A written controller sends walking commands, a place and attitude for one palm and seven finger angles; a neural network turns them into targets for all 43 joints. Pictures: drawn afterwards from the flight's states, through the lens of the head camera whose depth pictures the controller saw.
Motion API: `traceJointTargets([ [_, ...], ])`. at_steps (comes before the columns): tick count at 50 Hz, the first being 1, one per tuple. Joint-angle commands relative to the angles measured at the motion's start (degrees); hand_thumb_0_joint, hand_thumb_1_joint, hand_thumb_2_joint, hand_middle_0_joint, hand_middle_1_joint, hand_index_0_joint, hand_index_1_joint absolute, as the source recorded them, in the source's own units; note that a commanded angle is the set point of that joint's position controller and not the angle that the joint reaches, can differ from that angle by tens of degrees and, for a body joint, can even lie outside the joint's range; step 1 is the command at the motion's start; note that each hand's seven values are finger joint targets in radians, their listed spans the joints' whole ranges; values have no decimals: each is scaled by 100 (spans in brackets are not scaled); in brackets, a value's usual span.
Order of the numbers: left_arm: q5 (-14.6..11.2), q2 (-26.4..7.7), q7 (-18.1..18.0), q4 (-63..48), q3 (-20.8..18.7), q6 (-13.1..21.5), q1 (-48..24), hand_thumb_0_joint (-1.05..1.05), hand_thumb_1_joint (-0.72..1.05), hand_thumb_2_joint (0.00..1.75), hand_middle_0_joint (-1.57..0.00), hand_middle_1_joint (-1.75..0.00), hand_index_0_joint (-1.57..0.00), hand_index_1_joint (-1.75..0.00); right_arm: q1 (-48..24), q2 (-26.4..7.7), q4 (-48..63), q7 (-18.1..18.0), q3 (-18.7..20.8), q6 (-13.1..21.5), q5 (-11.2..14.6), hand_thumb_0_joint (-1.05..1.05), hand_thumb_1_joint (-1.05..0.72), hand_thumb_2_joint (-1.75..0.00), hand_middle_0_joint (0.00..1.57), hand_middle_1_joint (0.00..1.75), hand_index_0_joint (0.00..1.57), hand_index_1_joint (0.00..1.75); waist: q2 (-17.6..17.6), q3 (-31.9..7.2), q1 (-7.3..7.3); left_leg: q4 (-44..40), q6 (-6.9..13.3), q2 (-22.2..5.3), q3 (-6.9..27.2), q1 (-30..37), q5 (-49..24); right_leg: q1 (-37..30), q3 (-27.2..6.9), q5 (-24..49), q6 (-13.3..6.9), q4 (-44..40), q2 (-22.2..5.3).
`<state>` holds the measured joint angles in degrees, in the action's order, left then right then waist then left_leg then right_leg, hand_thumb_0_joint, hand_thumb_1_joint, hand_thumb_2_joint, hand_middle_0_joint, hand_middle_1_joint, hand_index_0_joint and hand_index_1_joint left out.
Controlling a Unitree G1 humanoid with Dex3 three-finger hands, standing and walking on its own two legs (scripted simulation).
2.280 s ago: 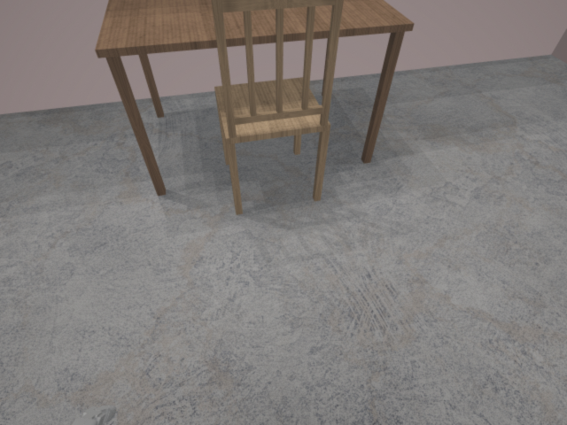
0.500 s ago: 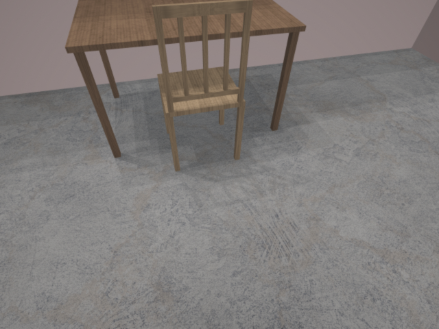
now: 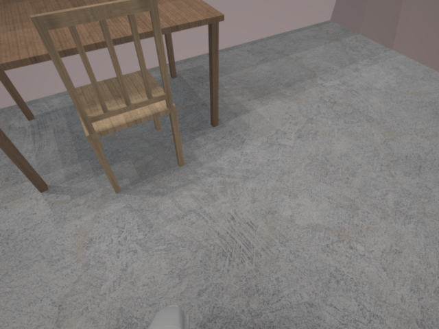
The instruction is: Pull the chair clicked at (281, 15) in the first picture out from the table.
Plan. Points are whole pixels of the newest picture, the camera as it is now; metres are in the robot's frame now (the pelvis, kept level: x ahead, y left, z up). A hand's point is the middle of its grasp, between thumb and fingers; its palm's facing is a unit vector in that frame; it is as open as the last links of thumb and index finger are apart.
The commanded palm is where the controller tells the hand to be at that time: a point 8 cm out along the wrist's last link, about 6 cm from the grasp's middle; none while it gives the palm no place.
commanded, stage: walk to a spot facing it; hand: left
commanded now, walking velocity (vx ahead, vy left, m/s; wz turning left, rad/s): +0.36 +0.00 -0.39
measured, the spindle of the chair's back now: (116, 67) +0.99 +0.48 -0.07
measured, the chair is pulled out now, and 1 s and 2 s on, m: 0.00 0.00 0.00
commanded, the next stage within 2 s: turn to face it in 1.88 s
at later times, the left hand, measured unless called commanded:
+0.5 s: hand (111, 259) +0.29 +0.29 -0.18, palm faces -0.16 -0.97 -0.18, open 7.4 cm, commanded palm none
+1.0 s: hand (205, 176) +0.58 +0.09 -0.19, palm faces -0.51 -0.85 -0.14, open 7.4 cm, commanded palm none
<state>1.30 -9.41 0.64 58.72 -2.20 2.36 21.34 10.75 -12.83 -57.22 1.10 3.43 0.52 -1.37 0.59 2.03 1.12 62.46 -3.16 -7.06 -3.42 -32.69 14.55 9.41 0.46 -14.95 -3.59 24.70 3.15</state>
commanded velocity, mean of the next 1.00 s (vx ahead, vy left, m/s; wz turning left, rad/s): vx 0.30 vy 0.00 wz -0.56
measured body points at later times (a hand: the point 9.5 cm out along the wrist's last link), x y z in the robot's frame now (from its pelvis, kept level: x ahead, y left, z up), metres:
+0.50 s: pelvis +0.20 +0.10 +0.00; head +0.22 +0.14 +0.45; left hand +0.30 +0.34 -0.16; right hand +0.18 -0.15 -0.12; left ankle +0.22 +0.16 -0.74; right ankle +0.16 -0.05 -0.62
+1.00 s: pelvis +0.38 +0.01 -0.03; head +0.42 +0.00 +0.42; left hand +0.60 +0.14 -0.18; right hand +0.19 -0.11 -0.18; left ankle +0.28 +0.17 -0.65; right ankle +0.41 -0.06 -0.74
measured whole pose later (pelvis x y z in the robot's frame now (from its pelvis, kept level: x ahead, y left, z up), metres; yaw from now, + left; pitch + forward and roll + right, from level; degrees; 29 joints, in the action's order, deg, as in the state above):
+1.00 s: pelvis +0.38 +0.01 -0.03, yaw -32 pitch -1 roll -1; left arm 0.8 -9.2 1.5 53.1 -3.7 2.1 6.7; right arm 26.9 -6.2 -62.4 -0.1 2.3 0.6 -0.4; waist -0.2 5.7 -1.2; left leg 68.9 -2.7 -9.4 -13.6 -11.1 27.5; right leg 23.3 9.8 -14.9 -8.1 39.7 2.7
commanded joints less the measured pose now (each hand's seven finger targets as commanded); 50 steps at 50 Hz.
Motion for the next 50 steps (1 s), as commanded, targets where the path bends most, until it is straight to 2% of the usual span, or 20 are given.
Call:
traceJointTargets([
  [1,-8,-1056,-97,-222,-236,202,375,0,90,90,-20,-30,-20,-30,-311,-286,566,19,69,125,5,0,-90,-90,20,30,20,30,-585,219,1,-356,-68,-85,107,-641,-514,-147,-1471,652,-672,-1344,-1467],
  [8,42,-1063,-166,-201,-267,155,436,0,90,90,-20,-30,-20,-30,-988,-140,946,31,13,271,49,0,-90,-90,20,30,20,30,-826,264,203,-2171,78,204,-91,267,-151,-323,-1527,1864,-615,-830,-1475],
  [9,36,-1118,-158,-227,-283,139,355,0,90,90,-20,-30,-20,-30,-848,-174,918,20,21,294,59,0,-90,-90,20,30,20,30,-893,235,131,-2430,122,309,-167,627,-90,-259,-1494,2030,-572,-680,-1414],
  [11,3,-1110,-159,-271,-329,137,99,0,90,90,-20,-30,-20,-30,278,-429,567,-87,102,364,33,0,-90,-90,20,30,20,30,-501,-219,-392,-3349,221,435,-177,2404,-423,280,-1216,2425,-331,515,-1058],
  [12,-53,-900,-117,-344,-331,126,157,0,90,90,-20,-30,-20,-30,1195,-912,334,-172,216,393,-19,0,-90,-90,20,30,20,30,252,-835,-727,-3554,402,-247,528,3927,-274,1100,-896,1645,-121,1831,-634],
  [13,-119,-563,-36,-441,-286,107,425,0,90,90,-20,-30,-20,-30,1853,-1565,187,-196,357,411,-76,0,-90,-90,20,30,20,30,1971,-1426,-772,-4204,916,-2077,2781,4884,-199,2395,-30,-1628,227,3847,126],
  [14,-56,-691,-58,-503,-293,111,171,0,90,90,-20,-30,-20,-30,1795,-1480,217,-205,275,332,-25,0,-90,-90,20,30,20,30,1564,-1250,-748,-4731,1137,-2353,3286,4324,320,2637,-426,-1806,172,4719,-111],
  [15,-16,-782,-54,-455,-337,61,-17,0,90,90,-20,-30,-20,-30,1231,-1069,296,-202,206,329,-17,0,-90,-90,20,30,20,30,1140,-697,-530,-5057,928,-2122,2773,3509,1087,2716,-507,-1257,188,5108,-421],
  [17,51,-648,76,-439,-350,-13,-266,0,90,90,-20,-30,-20,-30,639,-546,444,-207,44,408,-5,0,-90,-90,20,30,20,30,593,107,-223,-5133,742,-1685,1759,2382,643,2668,-344,-443,255,5199,-785],
  [21,63,-322,121,-311,-347,-278,85,0,90,90,-20,-30,-20,-30,682,-181,266,-267,-24,529,52,0,-90,-90,20,30,20,30,630,73,122,-5037,259,-1095,42,2073,-925,2372,-167,412,379,4983,-801],
  [31,72,-319,167,-685,-341,-420,-1012,0,90,90,-20,-30,-20,-30,1689,-186,-117,-328,-30,538,57,0,-90,-90,20,30,20,30,475,332,-150,-4997,337,-1269,-660,3482,-2409,3773,130,916,521,4157,-901],
  [39,41,-119,204,-1033,-183,-317,-2167,0,90,90,-20,-30,-20,-30,2269,-250,-409,-323,-34,408,-35,0,-90,-90,20,30,20,30,535,715,-482,-4743,772,-1360,-1387,4077,-3700,3323,940,321,234,2196,-648],
  [42,50,-214,174,-946,-224,-234,-1741,0,90,90,-20,-30,-20,-30,2139,-409,-333,-308,36,372,-29,0,-90,-90,20,30,20,30,715,302,-227,-3808,749,-1387,-1736,4259,-5660,2510,1235,-58,-31,1681,-235],
  [44,69,-426,140,-736,-310,-142,-903,0,90,90,-20,-30,-20,-30,1860,-632,-177,-284,114,360,8,0,-90,-90,20,30,20,30,941,-300,195,-2507,608,-1315,-1918,4112,-6464,1349,1348,-80,-223,1252,40],
  [45,75,-676,124,-538,-387,-65,-212,0,90,90,-20,-30,-20,-30,1642,-731,-40,-241,122,352,55,0,-90,-90,20,30,20,30,852,-722,542,-1412,479,-1248,-1930,3481,-5897,108,1300,274,-303,750,52],
  [46,81,-1150,71,-352,-496,-18,480,0,90,90,-20,-30,-20,-30,1551,-575,131,-163,101,328,146,0,-90,-90,20,30,20,30,132,-1276,860,263,279,-977,-1858,1904,-3704,-1663,177,1071,-747,553,-787],
  [47,-2,-1672,-21,-328,-599,18,797,0,90,90,-20,-30,-20,-30,1416,-104,419,-176,41,363,192,0,-90,-90,20,30,20,30,-887,-1797,772,2181,-111,149,-1280,-107,1776,-2849,-3024,2862,-1605,270,-2474],
  [48,-133,-1813,-97,-351,-626,-42,621,0,90,90,-20,-30,-20,-30,878,-176,556,-220,65,339,162,0,-90,-90,20,30,20,30,-578,-1500,727,2583,11,103,-278,-603,1887,-2552,-3186,3007,-1823,-251,-2682],
  [49,-173,-1506,-123,-475,-531,-38,111,0,90,90,-20,-30,-20,-30,855,-142,564,-213,104,355,102,0,-90,-90,20,30,20,30,24,-512,449,2234,66,-199,27,-700,1101,-1656,-2092,3645,-1149,-271,-2353],
  [50,-149,-1387,-103,-600,-478,7,-214,0,90,90,-20,-30,-20,-30,1070,-15,581,-197,61,272,89,0,-90,-90,20,30,20,30,-485,-705,129,2064,-21,-324,174,-500,789,-1181,-2081,3133,-953,-407,-2264],
])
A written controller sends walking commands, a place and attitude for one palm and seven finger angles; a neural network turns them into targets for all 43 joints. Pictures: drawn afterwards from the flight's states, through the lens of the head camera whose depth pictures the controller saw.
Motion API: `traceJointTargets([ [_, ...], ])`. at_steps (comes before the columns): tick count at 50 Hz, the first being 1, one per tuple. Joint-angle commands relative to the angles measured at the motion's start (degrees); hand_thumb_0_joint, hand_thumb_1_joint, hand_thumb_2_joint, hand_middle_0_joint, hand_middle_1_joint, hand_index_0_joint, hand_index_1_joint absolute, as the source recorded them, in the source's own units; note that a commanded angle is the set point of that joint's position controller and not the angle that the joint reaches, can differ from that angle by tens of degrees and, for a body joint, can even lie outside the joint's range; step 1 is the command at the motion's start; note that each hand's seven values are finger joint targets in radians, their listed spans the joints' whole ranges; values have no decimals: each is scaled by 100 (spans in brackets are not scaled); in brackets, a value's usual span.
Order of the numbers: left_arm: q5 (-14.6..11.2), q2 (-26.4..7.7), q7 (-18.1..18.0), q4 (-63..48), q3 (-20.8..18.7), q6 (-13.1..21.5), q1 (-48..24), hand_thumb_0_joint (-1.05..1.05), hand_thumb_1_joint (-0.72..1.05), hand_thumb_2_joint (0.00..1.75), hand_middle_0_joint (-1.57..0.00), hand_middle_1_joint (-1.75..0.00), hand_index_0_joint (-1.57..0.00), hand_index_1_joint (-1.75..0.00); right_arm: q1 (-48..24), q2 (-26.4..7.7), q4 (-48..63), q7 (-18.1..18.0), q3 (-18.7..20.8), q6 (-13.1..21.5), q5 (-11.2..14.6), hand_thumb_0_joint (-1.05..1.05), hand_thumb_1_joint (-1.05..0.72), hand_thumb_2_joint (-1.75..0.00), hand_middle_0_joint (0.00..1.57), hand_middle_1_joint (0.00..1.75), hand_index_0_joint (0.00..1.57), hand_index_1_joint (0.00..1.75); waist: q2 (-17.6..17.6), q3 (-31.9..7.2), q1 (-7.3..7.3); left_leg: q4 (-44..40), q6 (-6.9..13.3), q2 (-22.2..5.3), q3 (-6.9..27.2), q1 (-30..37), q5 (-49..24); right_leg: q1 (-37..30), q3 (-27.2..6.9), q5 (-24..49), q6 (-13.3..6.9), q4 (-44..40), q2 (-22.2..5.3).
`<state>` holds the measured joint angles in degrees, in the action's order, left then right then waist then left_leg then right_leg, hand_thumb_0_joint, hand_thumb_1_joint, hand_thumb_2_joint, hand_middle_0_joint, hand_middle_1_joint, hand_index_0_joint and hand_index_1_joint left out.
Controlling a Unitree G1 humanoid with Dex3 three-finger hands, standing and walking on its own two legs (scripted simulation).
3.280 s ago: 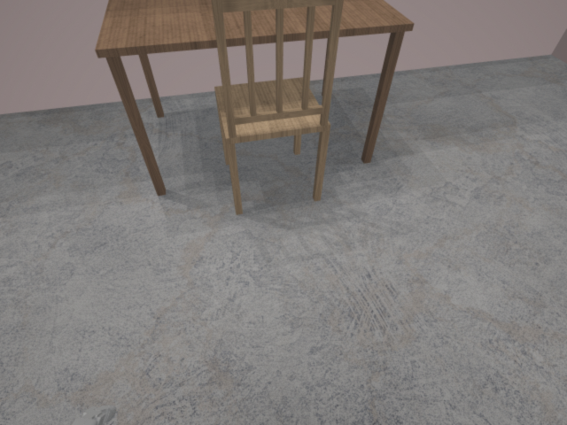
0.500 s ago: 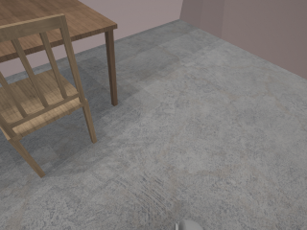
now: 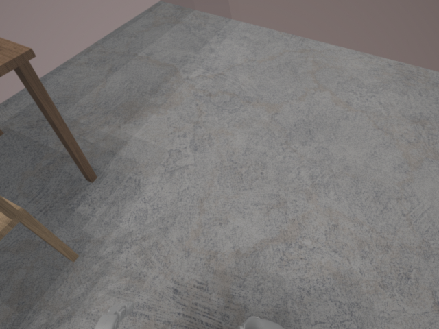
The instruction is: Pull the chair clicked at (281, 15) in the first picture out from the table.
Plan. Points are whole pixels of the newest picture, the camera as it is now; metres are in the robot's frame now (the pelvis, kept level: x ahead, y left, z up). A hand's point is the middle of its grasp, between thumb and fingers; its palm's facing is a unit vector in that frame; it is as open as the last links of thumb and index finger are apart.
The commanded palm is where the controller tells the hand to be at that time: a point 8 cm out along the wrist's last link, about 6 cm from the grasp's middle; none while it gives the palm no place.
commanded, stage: walk to a spot facing it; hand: left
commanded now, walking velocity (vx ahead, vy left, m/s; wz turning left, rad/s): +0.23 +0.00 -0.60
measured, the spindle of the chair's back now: out of the picture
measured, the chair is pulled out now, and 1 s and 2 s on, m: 0.00 0.00 0.00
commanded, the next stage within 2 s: turn to face it in 0.88 s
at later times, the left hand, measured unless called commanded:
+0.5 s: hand (96, 291) +0.21 +0.27 -0.16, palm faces -0.16 -0.96 -0.22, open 7.4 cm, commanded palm none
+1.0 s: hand (177, 213) +0.38 +0.12 -0.11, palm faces -0.57 -0.77 -0.29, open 7.4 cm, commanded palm none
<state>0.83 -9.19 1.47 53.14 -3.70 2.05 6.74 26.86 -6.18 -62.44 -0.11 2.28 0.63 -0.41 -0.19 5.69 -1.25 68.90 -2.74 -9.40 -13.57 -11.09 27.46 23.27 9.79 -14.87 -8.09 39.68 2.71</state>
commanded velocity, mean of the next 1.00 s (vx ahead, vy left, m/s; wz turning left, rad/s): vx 0.03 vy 0.00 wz -0.54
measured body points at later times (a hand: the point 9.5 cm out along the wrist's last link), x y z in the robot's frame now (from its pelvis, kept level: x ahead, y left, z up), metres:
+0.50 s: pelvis +0.14 +0.07 +0.02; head +0.18 +0.09 +0.47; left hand +0.22 +0.32 -0.14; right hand +0.25 -0.19 -0.09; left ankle +0.21 +0.16 -0.71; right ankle +0.05 -0.03 -0.64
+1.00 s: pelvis +0.15 +0.04 +0.02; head +0.16 -0.01 +0.47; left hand +0.41 +0.16 -0.09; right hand +0.00 -0.19 -0.14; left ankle +0.21 +0.17 -0.64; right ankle +0.10 -0.05 -0.71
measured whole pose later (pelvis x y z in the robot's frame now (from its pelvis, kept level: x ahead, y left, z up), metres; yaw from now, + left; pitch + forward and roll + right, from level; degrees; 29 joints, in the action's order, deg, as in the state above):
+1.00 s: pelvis +0.15 +0.04 +0.02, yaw -37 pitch +0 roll +1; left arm 0.7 -11.3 -0.2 49.5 -3.4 -1.3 6.6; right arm 15.0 -15.5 -55.2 -0.7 4.5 -3.9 -1.1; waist 3.6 4.9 -2.5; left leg 64.2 -5.5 -8.6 -6.0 -27.2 26.1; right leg 16.7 3.0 -17.1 -2.0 33.9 -0.1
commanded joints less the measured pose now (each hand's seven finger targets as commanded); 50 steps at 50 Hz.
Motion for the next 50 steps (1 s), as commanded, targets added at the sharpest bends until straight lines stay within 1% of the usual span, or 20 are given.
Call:
traceJointTargets([
  [1,-86,-1187,-212,-105,-289,61,915,0,90,90,-20,-30,-20,-30,-692,-779,1013,-85,206,179,-47,0,-90,-90,20,30,20,30,-130,-711,220,1151,-91,-197,1264,-2382,-691,-1757,-2718,2523,-406,-2138,-2017],
  [3,-15,-998,-223,-99,-198,161,763,0,90,90,-20,-30,-20,-30,-747,-708,986,-82,178,71,-101,0,-90,-90,20,30,20,30,-31,-311,-10,542,-121,-177,1226,-1962,-779,-614,-2174,2625,-373,-2307,-1693],
  [6,57,-1059,-207,-88,-222,194,707,0,90,90,-20,-30,-20,-30,-771,-641,1039,-59,176,4,-89,0,-90,-90,20,30,20,30,-246,-414,-160,-364,-245,-83,1135,-1813,-886,-362,-1897,2627,-353,-2216,-1390],
  [9,22,-1097,-154,-72,-240,156,935,0,90,90,-20,-30,-20,-30,-1448,-696,1293,-11,145,11,-89,0,-90,-90,20,30,20,30,-626,-443,54,-1138,-296,52,1078,-1956,-1311,-538,-1988,2398,-287,-2118,-1151],
  [15,22,-1265,-192,-197,-305,-34,1169,0,90,90,-20,-30,-20,-30,-2307,-848,1650,-62,113,72,-32,0,-90,-90,20,30,20,30,-872,-833,401,-2723,-237,570,955,-1464,-1052,-1426,-2548,3555,-127,-1351,-1169],
  [18,-15,-1261,-219,-323,-319,-141,947,0,90,90,-20,-30,-20,-30,-1802,-1113,1527,-148,173,97,-28,0,-90,-90,20,30,20,30,-657,-1085,81,-4221,-148,577,936,52,-1861,-982,-2521,3020,246,-623,-924],
  [19,-80,-1023,-212,-403,-278,-155,982,0,90,90,-20,-30,-20,-30,-1380,-1517,1438,-179,246,144,-86,0,-90,-90,20,30,20,30,163,-1467,-83,-4667,110,-315,1679,1277,-2949,-142,-2141,1712,562,192,-413],
  [20,-131,-737,-150,-457,-220,-153,1233,0,90,90,-20,-30,-20,-30,-1017,-2035,1399,-162,345,133,-115,0,-90,-90,20,30,20,30,1651,-1862,-118,-4509,848,-2029,3080,2267,-4795,1065,-1296,-2013,927,1838,133],
  [21,-50,-907,-190,-425,-214,-177,1250,0,90,90,-20,-30,-20,-30,-1003,-1996,1478,-144,312,38,-61,0,-90,-90,20,30,20,30,1178,-1675,-135,-4479,1145,-2250,2897,1663,-5060,959,-1296,-2425,1001,2729,-208],
  [24,46,-994,-79,-381,-325,-311,986,0,90,90,-20,-30,-20,-30,-1836,-1456,1660,-157,167,56,-99,0,-90,-90,20,30,20,30,1034,-705,112,-5027,995,-1531,1970,325,-3429,1014,-1122,-1561,1160,3323,-530],
  [27,31,-783,10,-417,-284,-434,1007,0,90,90,-20,-30,-20,-30,-1864,-1370,1567,-151,168,61,-93,0,-90,-90,20,30,20,30,1100,-750,211,-4999,856,-1155,1056,255,-3459,801,-862,-1038,1211,3053,-624],
  [37,45,-564,33,-743,-204,-489,161,0,90,90,-20,-30,-20,-30,-1257,-1584,1226,-75,383,4,-126,0,-90,-90,20,30,20,30,1164,-732,-90,-4878,930,-1413,401,439,-3031,236,-406,-868,1169,796,-666],
  [39,41,-590,15,-767,-181,-430,172,0,90,90,-20,-30,-20,-30,-1244,-1691,1200,-54,431,-16,-134,0,-90,-90,20,30,20,30,1270,-861,-59,-4515,827,-1462,265,572,-3308,-54,-342,-842,1068,180,-584],
  [41,57,-764,-23,-683,-200,-345,473,0,90,90,-20,-30,-20,-30,-1141,-1659,1174,-22,437,-43,-104,0,-90,-90,20,30,20,30,854,-1070,133,-3637,440,-1285,-82,288,-3301,-1015,-253,130,933,-1004,-449],
  [42,85,-1171,-72,-586,-263,-258,812,0,90,90,-20,-30,-20,-30,-997,-1493,1212,18,392,-60,-60,0,-90,-90,20,30,20,30,-61,-1280,329,-2631,94,-1028,-244,-585,-2546,-2120,-895,1065,714,-1660,-954],
  [43,121,-1900,-167,-491,-409,-196,1167,0,90,90,-20,-30,-20,-30,-1187,-998,1504,44,231,-85,-58,0,-90,-90,20,30,20,30,-1887,-1269,537,-1207,-232,-132,-229,-2318,639,-2828,-2962,3258,145,-1909,-2451],
  [44,9,-2097,-229,-430,-442,-244,1375,0,90,90,-20,-30,-20,-30,-1439,-1143,1619,-44,210,-161,-42,0,-90,-90,20,30,20,30,-1638,-1446,653,-375,-239,30,652,-2509,1108,-2611,-3076,4454,-364,-1694,-2790],
  [45,-10,-1901,-256,-463,-405,-268,1174,0,90,90,-20,-30,-20,-30,-1424,-1131,1583,-83,217,-197,-26,0,-90,-90,20,30,20,30,-1074,-1229,492,-68,-220,-66,996,-2587,714,-2455,-2556,4271,-409,-1631,-2549],
  [46,-18,-1710,-294,-503,-401,-267,860,0,90,90,-20,-30,-20,-30,-1508,-1120,1545,-95,213,-215,-37,0,-90,-90,20,30,20,30,-1415,-1151,408,-53,-229,-101,1088,-2632,364,-2298,-2503,3981,-217,-1628,-2181],
  [50,-12,-1260,-267,-668,-194,-230,168,0,90,90,-20,-30,-20,-30,-1093,-1177,1176,-94,221,-300,-90,0,-90,-90,20,30,20,30,-794,-887,-9,-258,-331,123,1110,-2047,-646,-1496,-1694,3180,25,-1797,-1573],
])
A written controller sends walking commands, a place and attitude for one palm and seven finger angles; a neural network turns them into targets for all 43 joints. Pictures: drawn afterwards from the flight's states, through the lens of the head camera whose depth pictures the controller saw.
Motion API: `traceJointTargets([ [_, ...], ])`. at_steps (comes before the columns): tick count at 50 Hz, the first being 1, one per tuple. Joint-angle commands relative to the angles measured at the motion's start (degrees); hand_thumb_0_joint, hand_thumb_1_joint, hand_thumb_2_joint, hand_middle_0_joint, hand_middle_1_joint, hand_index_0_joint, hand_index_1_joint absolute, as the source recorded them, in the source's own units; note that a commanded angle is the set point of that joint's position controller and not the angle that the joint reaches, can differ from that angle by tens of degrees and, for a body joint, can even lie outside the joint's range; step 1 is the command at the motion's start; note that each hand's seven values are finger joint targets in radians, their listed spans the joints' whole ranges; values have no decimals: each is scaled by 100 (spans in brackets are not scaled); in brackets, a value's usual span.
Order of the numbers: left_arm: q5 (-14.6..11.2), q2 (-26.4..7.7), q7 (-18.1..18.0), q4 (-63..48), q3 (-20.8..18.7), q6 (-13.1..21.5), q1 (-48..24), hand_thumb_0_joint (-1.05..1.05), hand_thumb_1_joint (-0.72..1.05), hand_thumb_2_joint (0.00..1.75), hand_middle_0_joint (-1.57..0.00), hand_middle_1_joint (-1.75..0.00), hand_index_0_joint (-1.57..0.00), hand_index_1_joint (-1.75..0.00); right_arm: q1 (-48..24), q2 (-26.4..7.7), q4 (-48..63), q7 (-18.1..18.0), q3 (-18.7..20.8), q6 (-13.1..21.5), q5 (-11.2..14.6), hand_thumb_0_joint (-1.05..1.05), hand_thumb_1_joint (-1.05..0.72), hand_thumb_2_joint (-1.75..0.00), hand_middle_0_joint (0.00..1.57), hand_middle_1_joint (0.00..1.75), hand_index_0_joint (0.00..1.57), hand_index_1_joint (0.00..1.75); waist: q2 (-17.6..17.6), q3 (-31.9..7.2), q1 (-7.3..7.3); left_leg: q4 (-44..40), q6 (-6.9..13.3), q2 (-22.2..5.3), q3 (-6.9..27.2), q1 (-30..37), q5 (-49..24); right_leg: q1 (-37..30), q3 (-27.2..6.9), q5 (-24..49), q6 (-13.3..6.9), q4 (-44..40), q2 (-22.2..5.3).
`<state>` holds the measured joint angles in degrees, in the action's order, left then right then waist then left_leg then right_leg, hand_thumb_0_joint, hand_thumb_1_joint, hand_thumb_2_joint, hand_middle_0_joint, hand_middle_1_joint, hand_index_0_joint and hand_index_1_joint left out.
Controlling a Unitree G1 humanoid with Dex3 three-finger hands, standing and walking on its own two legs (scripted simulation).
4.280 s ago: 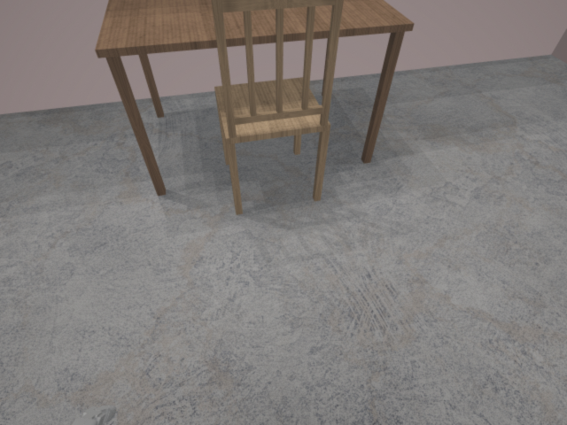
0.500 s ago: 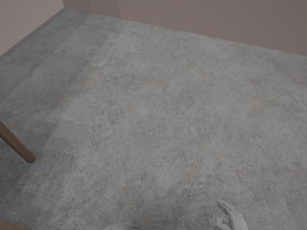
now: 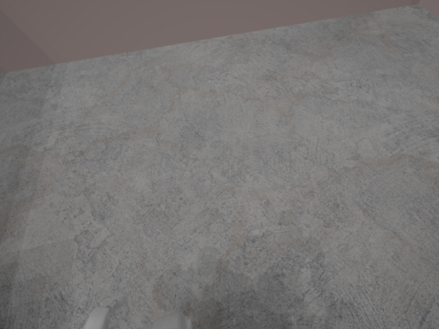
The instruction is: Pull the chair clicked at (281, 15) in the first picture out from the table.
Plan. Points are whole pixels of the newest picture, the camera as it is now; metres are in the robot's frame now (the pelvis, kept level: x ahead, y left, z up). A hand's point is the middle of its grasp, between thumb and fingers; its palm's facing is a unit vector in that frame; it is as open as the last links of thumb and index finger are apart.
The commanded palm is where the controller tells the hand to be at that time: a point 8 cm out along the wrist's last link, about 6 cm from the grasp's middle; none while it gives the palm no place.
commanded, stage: turn to face it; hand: left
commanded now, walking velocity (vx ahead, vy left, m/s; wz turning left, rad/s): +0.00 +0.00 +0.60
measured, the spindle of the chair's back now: out of the picture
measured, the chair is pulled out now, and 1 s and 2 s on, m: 0.00 0.00 0.00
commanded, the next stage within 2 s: none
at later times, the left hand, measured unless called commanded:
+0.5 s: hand out of the picture +0.02 +0.23 -0.16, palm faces +0.20 -0.96 -0.22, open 7.3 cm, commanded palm none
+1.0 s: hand out of the picture -0.07 +0.18 -0.15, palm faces +0.49 -0.84 -0.25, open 7.4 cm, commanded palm none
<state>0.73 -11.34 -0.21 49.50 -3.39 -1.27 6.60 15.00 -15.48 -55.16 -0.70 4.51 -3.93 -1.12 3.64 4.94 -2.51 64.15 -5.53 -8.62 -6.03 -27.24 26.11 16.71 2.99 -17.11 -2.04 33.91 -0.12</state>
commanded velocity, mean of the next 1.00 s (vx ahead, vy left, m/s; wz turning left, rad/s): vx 0.00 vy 0.00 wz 0.60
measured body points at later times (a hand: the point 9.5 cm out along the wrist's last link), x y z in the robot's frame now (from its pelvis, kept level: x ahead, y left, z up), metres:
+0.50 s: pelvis -0.01 +0.03 +0.01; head +0.03 +0.05 +0.46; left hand +0.01 +0.28 -0.14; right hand +0.05 -0.21 -0.13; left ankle +0.02 +0.12 -0.73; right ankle -0.03 -0.14 -0.66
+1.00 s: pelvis -0.05 -0.02 +0.01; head -0.01 -0.02 +0.46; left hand -0.10 +0.22 -0.13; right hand +0.15 -0.23 -0.14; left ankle -0.12 +0.10 -0.67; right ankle -0.02 -0.14 -0.73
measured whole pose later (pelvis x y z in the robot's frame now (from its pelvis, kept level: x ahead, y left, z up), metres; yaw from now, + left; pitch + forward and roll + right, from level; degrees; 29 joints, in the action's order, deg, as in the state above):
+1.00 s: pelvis -0.05 -0.02 +0.01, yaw +29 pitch +0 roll +1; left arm 1.5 -10.0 -1.0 51.8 -1.7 -0.9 12.5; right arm 10.0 -16.3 -53.5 1.9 5.8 -5.4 -1.2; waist 0.8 4.1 -0.4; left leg 57.8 -5.0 -2.8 -1.8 -27.1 22.8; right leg 10.5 11.1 -18.3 0.9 29.6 -7.3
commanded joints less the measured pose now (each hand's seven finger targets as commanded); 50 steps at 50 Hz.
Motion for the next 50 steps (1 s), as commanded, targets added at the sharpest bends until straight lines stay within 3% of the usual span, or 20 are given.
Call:
traceJointTargets([
  [1,19,-987,-109,-264,-212,115,177,0,90,90,-20,-30,-20,-30,202,-208,345,-29,-14,151,-10,0,-90,-90,20,30,20,30,-1133,-834,86,100,-14,100,355,-264,-601,-758,-902,3153,-558,-1271,-1240],
  [8,70,-805,-145,100,-48,159,322,0,90,90,-20,-30,-20,-30,97,109,102,1,-176,243,52,0,-90,-90,20,30,20,30,-1193,-544,233,-2071,199,392,225,728,-416,-451,-713,1743,-656,-1485,-1367],
  [11,-6,-792,-177,235,-69,102,324,0,90,90,-20,-30,-20,-30,371,62,-23,10,-177,287,40,0,-90,-90,20,30,20,30,-890,-434,138,-3385,266,391,230,1433,-1548,-239,-477,1541,-320,-907,-1359],
  [12,-32,-650,-166,212,-74,53,459,0,90,90,-20,-30,-20,-30,447,-120,-27,18,-145,317,33,0,-90,-90,20,30,20,30,-152,-412,165,-3706,427,117,721,1595,-2288,27,-204,1062,-43,-458,-1084],
  [13,-52,-409,-153,166,-60,8,635,0,90,90,-20,-30,-20,-30,431,-443,35,15,-86,336,2,0,-90,-90,20,30,20,30,815,-330,230,-4128,821,-660,1751,1415,-3080,319,188,92,284,130,-592],
  [14,-56,-309,-156,102,-44,-12,505,0,90,90,-20,-30,-20,-30,397,-678,97,3,-25,310,-41,0,-90,-90,20,30,20,30,1241,-122,208,-4664,1291,-1196,2439,936,-3072,348,319,-964,441,860,-251],
  [15,-9,-365,-162,76,-68,-30,262,0,90,90,-20,-30,-20,-30,353,-605,57,-49,-21,327,-65,0,-90,-90,20,30,20,30,1423,-24,99,-5008,1543,-1151,2812,915,-2900,639,78,-1473,440,1815,-195],
  [18,39,-425,-93,90,-172,-42,174,0,90,90,-20,-30,-20,-30,200,-470,151,-93,-9,352,-35,0,-90,-90,20,30,20,30,743,-327,150,-4855,1544,-814,2430,1262,-2599,1179,-323,-1022,460,2810,-334],
  [21,12,-328,-56,102,-155,-6,152,0,90,90,-20,-30,-20,-30,189,-559,231,-95,72,368,-25,0,-90,-90,20,30,20,30,159,-869,81,-4579,1493,-547,2127,2002,-3013,1288,-286,-812,566,2459,-275],
  [25,-29,-295,-89,-9,-149,-10,-4,0,90,90,-20,-30,-20,-30,384,-693,220,-64,180,331,-31,0,-90,-90,20,30,20,30,289,-1174,-104,-4423,1604,-551,2489,2427,-3268,1186,-321,-1034,646,1738,-190],
  [31,-63,-461,-117,49,-166,-32,472,0,90,90,-20,-30,-20,-30,-88,-851,428,20,272,207,-39,0,-90,-90,20,30,20,30,664,-1102,89,-4476,1395,-197,2798,1540,-2542,63,-231,-713,550,428,59],
  [33,-74,-587,-137,154,-222,-29,987,0,90,90,-20,-30,-20,-30,-398,-836,557,56,299,160,-20,0,-90,-90,20,30,20,30,559,-1089,354,-4447,1090,105,2691,824,-1671,-919,-91,-62,475,-718,55],
  [34,-36,-816,-159,192,-277,0,1236,0,90,90,-20,-30,-20,-30,-497,-682,621,81,294,127,9,0,-90,-90,20,30,20,30,91,-1020,485,-4008,796,448,2412,78,-981,-1625,-340,65,335,-1491,-330],
  [35,77,-1385,-206,114,-381,49,1236,0,90,90,-20,-30,-20,-30,-398,-259,718,104,235,105,50,0,-90,-90,20,30,20,30,-1572,-864,527,-2475,353,1163,1405,-1067,33,-2014,-1950,-1033,-174,-2347,-1883],
  [36,73,-1642,-224,-95,-360,13,797,0,90,90,-20,-30,-20,-30,-612,-382,834,102,261,113,-13,0,-90,-90,20,30,20,30,-1991,-487,532,-974,239,1230,950,-1190,537,-870,-2759,-1186,-643,-2572,-2921],
  [37,47,-1442,-240,-250,-271,4,269,0,90,90,-20,-30,-20,-30,-606,-528,825,144,279,82,-56,0,-90,-90,20,30,20,30,-1344,-260,265,-216,342,952,1150,-845,280,-29,-2099,-1098,-654,-2516,-2723],
  [38,28,-1175,-229,-306,-250,72,-42,0,90,90,-20,-30,-20,-30,-449,-470,642,173,277,10,-86,0,-90,-90,20,30,20,30,-1407,-83,72,150,318,861,1104,-786,-109,151,-1629,-854,-403,-2433,-2226],
  [41,33,-900,-181,-287,-116,141,-22,0,90,90,-20,-30,-20,-30,-215,-390,504,243,230,13,-39,0,-90,-90,20,30,20,30,-1281,105,-37,625,158,731,689,-819,-664,-129,-480,803,-236,-1841,-1671],
  [46,69,-1071,-177,-95,-136,153,811,0,90,90,-20,-30,-20,-30,-904,-336,736,253,151,23,-7,0,-90,-90,20,30,20,30,-1435,-142,420,-296,24,618,364,-746,-350,-1045,-199,1899,-394,-1496,-1904],
  [50,111,-1328,-155,-85,-205,116,925,0,90,90,-20,-30,-20,-30,-1203,-260,862,269,64,76,26,0,-90,-90,20,30,20,30,-1663,-319,530,-1451,85,618,71,-127,-97,-1099,10,2552,-462,-1174,-2087],
])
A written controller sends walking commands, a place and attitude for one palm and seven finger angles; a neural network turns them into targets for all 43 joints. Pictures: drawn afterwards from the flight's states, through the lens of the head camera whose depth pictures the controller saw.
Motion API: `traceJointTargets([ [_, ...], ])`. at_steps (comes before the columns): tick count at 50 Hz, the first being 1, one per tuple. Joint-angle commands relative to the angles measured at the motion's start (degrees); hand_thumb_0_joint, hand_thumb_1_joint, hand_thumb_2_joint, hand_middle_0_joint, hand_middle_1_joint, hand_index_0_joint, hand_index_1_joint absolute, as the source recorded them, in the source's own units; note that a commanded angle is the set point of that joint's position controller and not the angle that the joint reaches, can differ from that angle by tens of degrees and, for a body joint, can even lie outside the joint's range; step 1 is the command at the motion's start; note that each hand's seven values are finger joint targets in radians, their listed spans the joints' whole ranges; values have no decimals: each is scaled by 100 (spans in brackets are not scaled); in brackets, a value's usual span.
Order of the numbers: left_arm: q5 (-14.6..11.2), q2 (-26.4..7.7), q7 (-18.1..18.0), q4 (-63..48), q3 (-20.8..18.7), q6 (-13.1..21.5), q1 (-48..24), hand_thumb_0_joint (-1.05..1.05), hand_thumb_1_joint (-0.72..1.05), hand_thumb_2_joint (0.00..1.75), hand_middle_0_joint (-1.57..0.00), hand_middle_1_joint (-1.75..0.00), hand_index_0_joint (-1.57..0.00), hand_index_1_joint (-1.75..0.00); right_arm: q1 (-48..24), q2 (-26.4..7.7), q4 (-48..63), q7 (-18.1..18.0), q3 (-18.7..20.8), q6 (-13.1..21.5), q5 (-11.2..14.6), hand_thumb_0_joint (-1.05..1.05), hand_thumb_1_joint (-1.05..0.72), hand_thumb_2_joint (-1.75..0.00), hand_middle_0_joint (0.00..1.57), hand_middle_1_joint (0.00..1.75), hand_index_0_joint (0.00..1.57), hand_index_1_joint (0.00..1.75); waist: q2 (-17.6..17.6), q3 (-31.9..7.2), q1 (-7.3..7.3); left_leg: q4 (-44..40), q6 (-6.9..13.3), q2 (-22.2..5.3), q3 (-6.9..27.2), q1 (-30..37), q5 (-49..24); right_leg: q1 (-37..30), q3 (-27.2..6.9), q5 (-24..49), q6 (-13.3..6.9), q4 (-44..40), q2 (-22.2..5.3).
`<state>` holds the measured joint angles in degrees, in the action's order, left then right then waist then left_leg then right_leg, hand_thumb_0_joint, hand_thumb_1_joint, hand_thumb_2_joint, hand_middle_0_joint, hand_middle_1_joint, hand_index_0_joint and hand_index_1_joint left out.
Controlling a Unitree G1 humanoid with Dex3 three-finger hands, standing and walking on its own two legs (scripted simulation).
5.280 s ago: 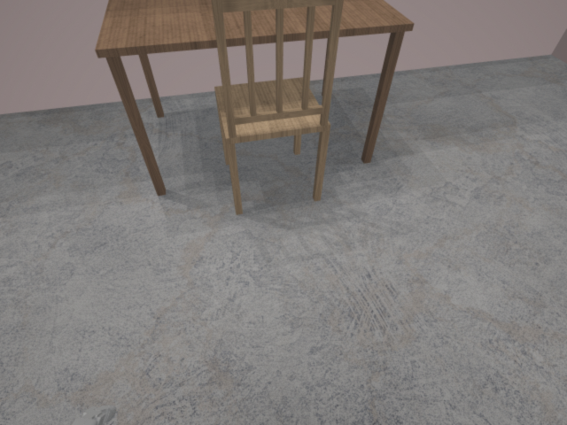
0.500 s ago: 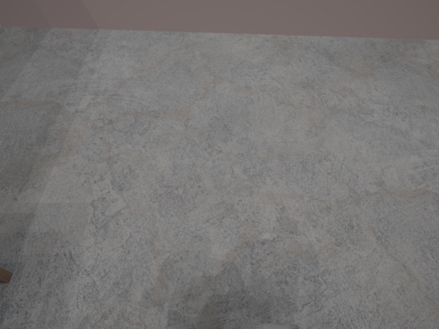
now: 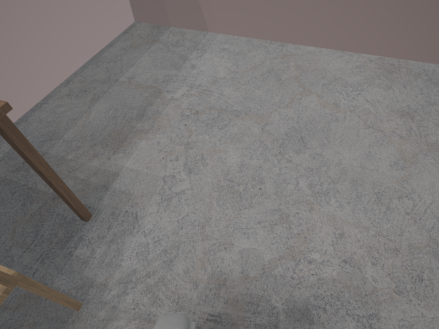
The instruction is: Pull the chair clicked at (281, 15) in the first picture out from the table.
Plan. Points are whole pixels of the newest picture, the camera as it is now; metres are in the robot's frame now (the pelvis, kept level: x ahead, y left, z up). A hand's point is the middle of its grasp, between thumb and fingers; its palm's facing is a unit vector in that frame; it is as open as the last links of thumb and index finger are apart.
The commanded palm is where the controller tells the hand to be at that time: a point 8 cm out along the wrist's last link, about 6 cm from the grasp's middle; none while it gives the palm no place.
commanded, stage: turn to face it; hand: left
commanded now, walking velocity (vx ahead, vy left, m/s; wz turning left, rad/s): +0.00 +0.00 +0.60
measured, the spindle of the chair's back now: out of the picture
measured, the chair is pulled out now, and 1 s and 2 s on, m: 0.00 0.00 0.00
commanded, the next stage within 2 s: take the last steps up to it in 1.98 s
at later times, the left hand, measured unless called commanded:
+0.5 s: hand out of the picture +0.07 +0.28 -0.15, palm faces +0.29 -0.92 -0.26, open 7.4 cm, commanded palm none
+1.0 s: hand out of the picture -0.04 +0.21 -0.16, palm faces +0.58 -0.77 -0.26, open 7.4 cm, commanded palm none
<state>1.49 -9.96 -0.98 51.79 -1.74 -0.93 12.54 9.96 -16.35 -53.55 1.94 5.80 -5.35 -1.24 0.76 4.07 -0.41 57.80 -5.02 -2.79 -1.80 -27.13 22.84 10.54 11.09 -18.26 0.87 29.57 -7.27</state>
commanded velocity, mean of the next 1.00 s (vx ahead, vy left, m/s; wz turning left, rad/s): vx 0.00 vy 0.00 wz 0.60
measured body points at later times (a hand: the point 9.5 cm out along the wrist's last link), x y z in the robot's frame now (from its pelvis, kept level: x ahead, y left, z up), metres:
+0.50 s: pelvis +0.01 +0.04 +0.00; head +0.05 +0.06 +0.45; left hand +0.06 +0.33 -0.13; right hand +0.15 -0.19 -0.14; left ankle -0.02 +0.14 -0.74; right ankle +0.04 -0.12 -0.68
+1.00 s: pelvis +0.03 +0.02 +0.00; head +0.07 +0.03 +0.44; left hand -0.07 +0.25 -0.14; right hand +0.25 -0.16 -0.15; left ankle -0.06 +0.13 -0.69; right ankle +0.06 -0.09 -0.74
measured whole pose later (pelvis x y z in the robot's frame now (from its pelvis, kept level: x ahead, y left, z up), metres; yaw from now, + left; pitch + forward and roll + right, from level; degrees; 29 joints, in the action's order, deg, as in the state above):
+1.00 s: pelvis +0.03 +0.02 +0.00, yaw +36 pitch +0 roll +1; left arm 1.4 -10.9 -1.1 50.9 -1.7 -1.1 14.1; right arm 9.5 -16.0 -54.4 2.0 4.9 -5.2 -1.0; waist 0.8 5.7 -0.1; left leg 54.0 -4.7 -2.9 -2.4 -25.1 23.3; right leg 9.6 14.6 -19.9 0.6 30.5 -7.8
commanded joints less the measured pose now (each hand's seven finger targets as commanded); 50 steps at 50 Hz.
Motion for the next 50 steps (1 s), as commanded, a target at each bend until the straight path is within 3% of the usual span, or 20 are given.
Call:
traceJointTargets([
  [1,42,-1478,-74,-302,-396,72,331,0,90,90,-20,-30,-20,-30,-697,-160,727,3,-81,251,53,0,-90,-90,20,30,20,30,-1468,-316,356,-1166,80,71,-421,79,316,-546,-772,2894,-735,-589,-1408],
  [4,-7,-1559,-46,-300,-441,30,263,0,90,90,-20,-30,-20,-30,-227,-269,646,-25,-67,338,50,0,-90,-90,20,30,20,30,-1337,-755,147,-2572,192,218,-629,976,-536,-601,-302,3098,-379,198,-1259],
  [5,-58,-1494,-32,-326,-438,11,262,0,90,90,-20,-30,-20,-30,101,-481,559,-25,-15,385,38,0,-90,-90,20,30,20,30,-865,-1008,-51,-3319,278,130,-440,1800,-1404,-190,-134,2760,-131,898,-1150],
  [6,-96,-1209,-4,-483,-405,-8,239,0,90,90,-20,-30,-20,-30,498,-1129,528,-56,141,459,15,0,-90,-90,20,30,20,30,720,-1368,-285,-3616,750,-1061,1129,2999,-3002,1155,55,899,285,2219,-573],
  [7,-93,-840,13,-752,-280,-25,-71,0,90,90,-20,-30,-20,-30,905,-1587,439,-113,265,459,67,0,-90,-90,20,30,20,30,1798,-1445,-498,-3506,1525,-2195,2472,3399,-5522,2454,-319,-2133,574,3203,-16],
  [8,-52,-995,-15,-772,-311,-83,-259,0,90,90,-20,-30,-20,-30,1038,-1498,310,-135,243,423,60,0,-90,-90,20,30,20,30,1098,-1429,-512,-3320,1792,-2273,1975,3210,-5289,2442,-792,-1946,450,3714,-132],
  [10,-56,-925,-11,-606,-354,-102,-455,0,90,90,-20,-30,-20,-30,539,-1099,387,-251,143,467,30,0,-90,-90,20,30,20,30,1223,-1063,-344,-3406,1500,-1568,1632,2759,-4780,2590,-1032,-1158,489,3996,-126],
  [12,-59,-948,46,-491,-367,-84,-327,0,90,90,-20,-30,-20,-30,86,-874,549,-255,50,497,26,0,-90,-90,20,30,20,30,844,-838,-128,-3491,1288,-1168,1237,2305,-4375,2334,-1042,-636,532,3956,-58],
  [14,-59,-939,59,-429,-364,-90,-190,0,90,90,-20,-30,-20,-30,69,-839,554,-259,37,522,35,0,-90,-90,20,30,20,30,598,-920,-75,-3516,1260,-997,1147,2392,-4350,2244,-1030,-428,574,3733,56],
  [24,-102,-882,-11,-744,-300,-80,-782,0,90,90,-20,-30,-20,-30,366,-868,474,-241,90,451,-20,0,-90,-90,20,30,20,30,742,-658,-212,-3569,1514,-938,2132,2087,-3630,1743,-1150,-645,556,2075,366],
  [27,-149,-851,-37,-754,-276,-17,-561,0,90,90,-20,-30,-20,-30,220,-885,508,-242,111,431,-26,0,-90,-90,20,30,20,30,858,-789,-93,-3273,1451,-843,2371,1799,-4130,955,-1103,-548,459,1049,578],
  [29,-163,-931,-50,-679,-301,52,-205,0,90,90,-20,-30,-20,-30,98,-851,538,-229,126,426,19,0,-90,-90,20,30,20,30,693,-940,108,-2917,1193,-586,2311,1427,-3763,110,-1041,379,415,-75,599],
  [30,-141,-1121,-72,-631,-339,115,19,0,90,90,-20,-30,-20,-30,138,-676,571,-209,106,432,68,0,-90,-90,20,30,20,30,229,-1047,206,-2549,897,-304,2147,794,-2810,-774,-1287,1020,356,-865,260],
  [31,-42,-1714,-133,-636,-445,185,155,0,90,90,-20,-30,-20,-30,322,-274,637,-167,34,442,126,0,-90,-90,20,30,20,30,-1422,-1241,236,-1349,399,435,1162,-390,-547,-1810,-2707,1726,-121,-1287,-1290],
  [32,-34,-1916,-139,-674,-450,152,220,0,90,90,-20,-30,-20,-30,217,-361,745,-181,66,409,68,0,-90,-90,20,30,20,30,-1724,-1110,271,-113,205,694,603,-670,1305,-1172,-3343,2453,-801,-1223,-2289],
  [33,-49,-1718,-135,-720,-393,127,70,0,90,90,-20,-30,-20,-30,204,-477,701,-164,104,357,24,0,-90,-90,20,30,20,30,-1042,-886,199,718,249,459,749,-544,1071,-603,-2842,2161,-987,-1161,-2062],
  [35,-80,-1294,-114,-807,-290,141,-509,0,90,90,-20,-30,-20,-30,348,-405,412,-96,116,229,-12,0,-90,-90,20,30,20,30,-1099,-364,-108,1329,162,254,655,-600,319,-46,-2083,1463,-643,-1307,-1370],
  [37,-81,-1040,-93,-831,-220,164,-608,0,90,90,-20,-30,-20,-30,427,-317,313,-27,81,205,-11,0,-90,-90,20,30,20,30,-1070,-201,-189,1413,74,169,427,-631,-206,-75,-1261,2085,-473,-1135,-978],
  [44,-29,-1224,-104,-528,-277,153,279,0,90,90,-20,-30,-20,-30,-219,-233,451,-21,-30,167,16,0,-90,-90,20,30,20,30,-1147,-374,166,503,-44,33,41,-668,-13,-878,-729,3288,-663,-847,-1200],
  [50,14,-1456,-88,-406,-375,67,410,0,90,90,-20,-30,-20,-30,-538,-130,590,1,-147,263,54,0,-90,-90,20,30,20,30,-1393,-479,295,-1185,160,77,-469,191,102,-769,-347,3508,-667,-434,-1388],
])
